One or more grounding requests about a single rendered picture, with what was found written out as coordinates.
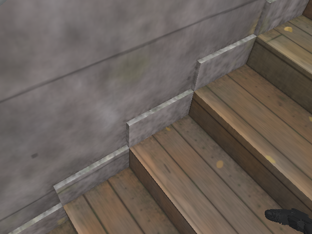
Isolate stairs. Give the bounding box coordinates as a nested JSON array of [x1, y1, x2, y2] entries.
[[47, 0, 312, 234]]

